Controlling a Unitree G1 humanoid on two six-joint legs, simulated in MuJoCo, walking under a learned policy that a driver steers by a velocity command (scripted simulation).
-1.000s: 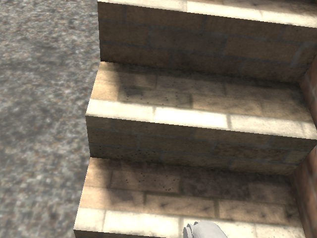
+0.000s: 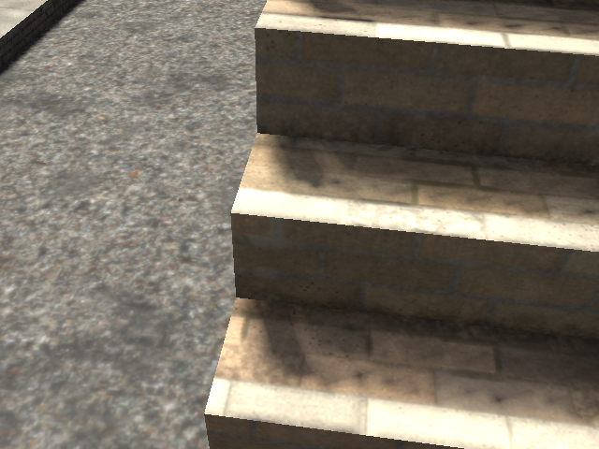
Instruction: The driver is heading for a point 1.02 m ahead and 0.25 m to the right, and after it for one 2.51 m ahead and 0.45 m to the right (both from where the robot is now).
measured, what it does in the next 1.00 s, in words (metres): climbs: right foot 0.22 m higher, then left foot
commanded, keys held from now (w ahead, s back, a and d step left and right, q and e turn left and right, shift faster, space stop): w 1.00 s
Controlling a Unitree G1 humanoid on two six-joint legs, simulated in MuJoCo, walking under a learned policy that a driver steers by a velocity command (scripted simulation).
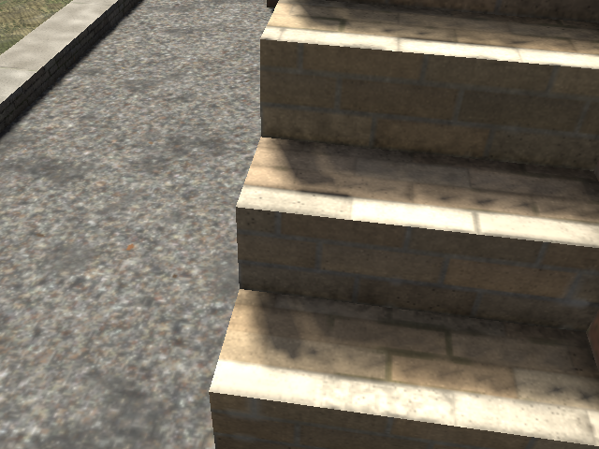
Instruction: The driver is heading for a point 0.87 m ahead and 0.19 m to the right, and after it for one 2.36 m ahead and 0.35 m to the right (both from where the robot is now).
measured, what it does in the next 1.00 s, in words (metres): steps to the right: right foot 0.22 m lower, then left foot 0.22 m higher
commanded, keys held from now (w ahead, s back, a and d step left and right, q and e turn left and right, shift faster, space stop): w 1.00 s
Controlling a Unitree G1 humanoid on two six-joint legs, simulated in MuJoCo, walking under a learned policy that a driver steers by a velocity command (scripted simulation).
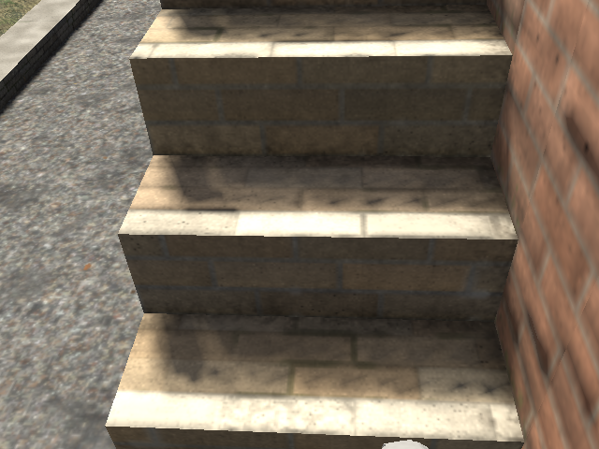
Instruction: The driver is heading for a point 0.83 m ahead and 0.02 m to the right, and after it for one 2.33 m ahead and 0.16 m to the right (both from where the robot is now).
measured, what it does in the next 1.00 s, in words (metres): climbs: right foot, then left foot 0.20 m higher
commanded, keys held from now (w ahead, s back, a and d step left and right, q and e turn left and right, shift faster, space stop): w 1.00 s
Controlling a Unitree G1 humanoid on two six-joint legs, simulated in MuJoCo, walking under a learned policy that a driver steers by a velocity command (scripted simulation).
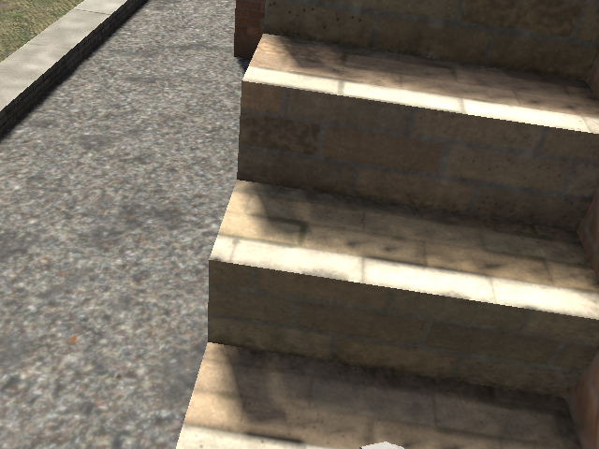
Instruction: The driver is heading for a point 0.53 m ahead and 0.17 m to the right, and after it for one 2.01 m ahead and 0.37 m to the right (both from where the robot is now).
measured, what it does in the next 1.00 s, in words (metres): climbs: right foot 0.21 m higher, then left foot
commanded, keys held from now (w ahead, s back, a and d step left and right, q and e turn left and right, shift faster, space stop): w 1.00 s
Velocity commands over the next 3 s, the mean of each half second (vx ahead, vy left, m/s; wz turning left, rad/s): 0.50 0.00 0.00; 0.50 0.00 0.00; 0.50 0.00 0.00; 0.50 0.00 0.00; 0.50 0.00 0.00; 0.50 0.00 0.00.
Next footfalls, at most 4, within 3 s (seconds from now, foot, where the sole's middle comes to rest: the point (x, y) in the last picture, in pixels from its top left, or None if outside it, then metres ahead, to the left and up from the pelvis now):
0.40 right None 0.27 -0.16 -0.57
0.86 left None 0.30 0.03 -0.57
1.22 right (448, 445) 0.48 -0.27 -0.36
1.84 left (260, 399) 0.55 0.04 -0.36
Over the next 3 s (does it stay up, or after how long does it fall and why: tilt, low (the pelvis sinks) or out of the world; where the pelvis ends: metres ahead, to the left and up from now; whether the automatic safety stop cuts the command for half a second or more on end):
stays up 0.70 -0.20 0.63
